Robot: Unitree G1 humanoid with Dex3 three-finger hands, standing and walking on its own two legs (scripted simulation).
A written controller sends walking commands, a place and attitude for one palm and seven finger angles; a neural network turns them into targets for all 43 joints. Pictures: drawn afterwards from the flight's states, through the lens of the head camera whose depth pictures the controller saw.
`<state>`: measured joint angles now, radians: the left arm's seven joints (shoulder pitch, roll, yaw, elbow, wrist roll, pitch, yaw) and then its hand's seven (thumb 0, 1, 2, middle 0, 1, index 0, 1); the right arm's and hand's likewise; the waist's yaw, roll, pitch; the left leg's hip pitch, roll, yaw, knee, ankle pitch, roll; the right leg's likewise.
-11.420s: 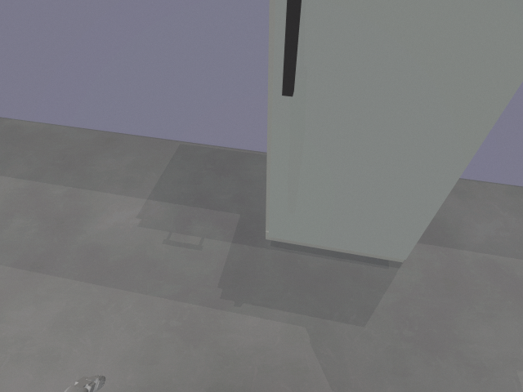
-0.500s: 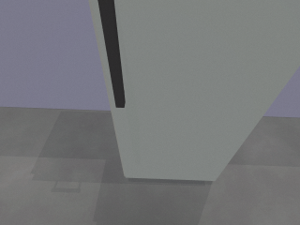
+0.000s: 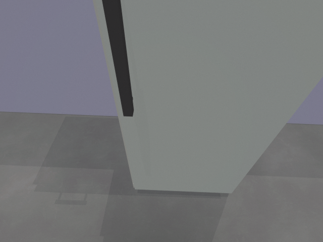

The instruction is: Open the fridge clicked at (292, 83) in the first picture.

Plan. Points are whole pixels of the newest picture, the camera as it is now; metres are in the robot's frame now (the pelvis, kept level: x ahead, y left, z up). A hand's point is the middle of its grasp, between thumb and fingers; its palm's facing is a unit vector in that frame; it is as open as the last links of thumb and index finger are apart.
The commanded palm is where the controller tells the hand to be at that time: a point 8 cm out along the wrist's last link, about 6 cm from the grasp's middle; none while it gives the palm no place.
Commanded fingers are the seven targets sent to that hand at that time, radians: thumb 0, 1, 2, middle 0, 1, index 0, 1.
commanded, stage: look again from close up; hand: left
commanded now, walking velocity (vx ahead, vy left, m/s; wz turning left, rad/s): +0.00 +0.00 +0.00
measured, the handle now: (121, 48) +0.47 +0.13 +0.24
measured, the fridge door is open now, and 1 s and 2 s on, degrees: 0 0 0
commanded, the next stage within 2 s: raise the hand to about handle height in 0.44 s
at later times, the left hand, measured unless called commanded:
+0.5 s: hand out of the picture +0.03 +0.19 -0.17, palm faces +0.00 -0.97 -0.23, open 7.4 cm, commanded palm none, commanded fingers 0.00 0.90 0.90 -0.20 -0.30 -0.20 -0.30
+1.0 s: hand (74, 232) +0.14 +0.20 -0.01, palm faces +0.16 -0.99 -0.03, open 8.8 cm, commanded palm +0.14 +0.26 +0.01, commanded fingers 0.00 0.34 0.66 -0.24 -0.66 -0.24 -0.66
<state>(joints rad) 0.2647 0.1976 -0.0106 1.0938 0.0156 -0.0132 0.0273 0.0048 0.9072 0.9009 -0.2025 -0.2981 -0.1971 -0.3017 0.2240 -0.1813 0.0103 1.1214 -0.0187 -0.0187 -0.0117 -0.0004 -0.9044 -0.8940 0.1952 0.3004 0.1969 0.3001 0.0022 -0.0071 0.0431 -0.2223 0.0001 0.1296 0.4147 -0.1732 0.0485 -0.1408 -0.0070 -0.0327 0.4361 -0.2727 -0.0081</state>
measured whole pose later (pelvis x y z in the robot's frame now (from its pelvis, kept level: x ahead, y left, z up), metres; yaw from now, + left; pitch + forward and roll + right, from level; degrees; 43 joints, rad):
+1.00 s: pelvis -0.02 -0.03 -0.05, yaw +4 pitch +6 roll -1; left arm 0.44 0.25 0.25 0.09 -0.33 -0.41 -0.34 0.01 0.56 0.76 -0.23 -0.52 -0.23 -0.52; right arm 0.19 -0.27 -0.03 0.53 0.03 -0.24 -0.07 0.01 -0.90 -0.89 0.20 0.30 0.20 0.30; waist 0.03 0.00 -0.08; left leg -0.67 0.05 0.03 0.93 -0.36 0.01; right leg -0.54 0.01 -0.13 0.92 -0.49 -0.06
